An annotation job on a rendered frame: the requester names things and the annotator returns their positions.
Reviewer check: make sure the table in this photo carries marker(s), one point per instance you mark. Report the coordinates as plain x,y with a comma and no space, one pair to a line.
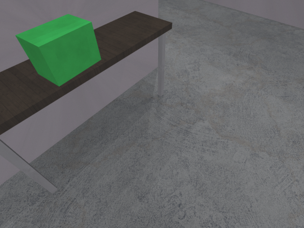
23,92

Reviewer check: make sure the carton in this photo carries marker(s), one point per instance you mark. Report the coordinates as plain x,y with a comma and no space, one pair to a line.
62,48

